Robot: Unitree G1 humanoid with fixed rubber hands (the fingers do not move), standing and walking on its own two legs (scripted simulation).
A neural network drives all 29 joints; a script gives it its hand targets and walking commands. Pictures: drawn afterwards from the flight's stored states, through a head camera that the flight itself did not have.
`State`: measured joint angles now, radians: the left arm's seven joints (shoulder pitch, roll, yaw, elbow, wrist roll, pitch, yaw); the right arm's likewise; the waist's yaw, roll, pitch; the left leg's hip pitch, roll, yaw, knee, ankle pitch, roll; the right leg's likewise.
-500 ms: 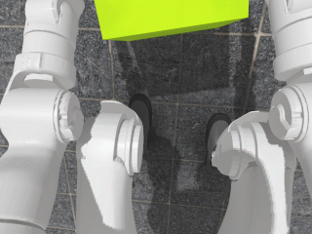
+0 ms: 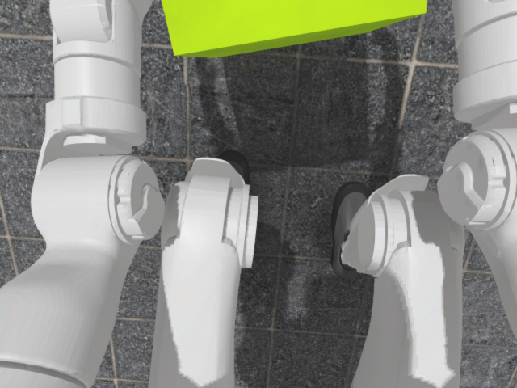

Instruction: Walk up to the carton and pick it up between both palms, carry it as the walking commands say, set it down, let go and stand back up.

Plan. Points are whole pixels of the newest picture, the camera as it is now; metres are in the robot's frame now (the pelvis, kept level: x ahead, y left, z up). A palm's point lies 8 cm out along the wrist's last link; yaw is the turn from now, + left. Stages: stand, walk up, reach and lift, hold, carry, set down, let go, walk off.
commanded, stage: reach and lift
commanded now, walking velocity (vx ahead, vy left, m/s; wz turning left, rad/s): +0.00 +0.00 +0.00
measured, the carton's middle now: out of the picture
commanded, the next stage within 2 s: none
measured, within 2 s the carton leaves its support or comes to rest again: neither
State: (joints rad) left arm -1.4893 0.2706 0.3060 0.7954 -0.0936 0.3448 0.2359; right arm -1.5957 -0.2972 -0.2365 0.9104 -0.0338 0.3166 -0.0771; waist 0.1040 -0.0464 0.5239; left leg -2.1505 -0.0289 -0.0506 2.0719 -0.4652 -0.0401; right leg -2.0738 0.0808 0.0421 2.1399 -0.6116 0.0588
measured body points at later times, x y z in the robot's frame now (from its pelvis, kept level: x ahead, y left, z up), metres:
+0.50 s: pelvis -0.01 -0.01 +0.04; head +0.35 +0.04 +0.28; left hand +0.52 +0.23 -0.10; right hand +0.60 -0.09 -0.09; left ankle +0.15 +0.13 -0.36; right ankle +0.11 -0.13 -0.36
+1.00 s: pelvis -0.02 +0.00 +0.08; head +0.33 +0.05 +0.35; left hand +0.50 +0.23 -0.03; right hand +0.58 -0.08 -0.02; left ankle +0.15 +0.13 -0.36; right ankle +0.12 -0.13 -0.36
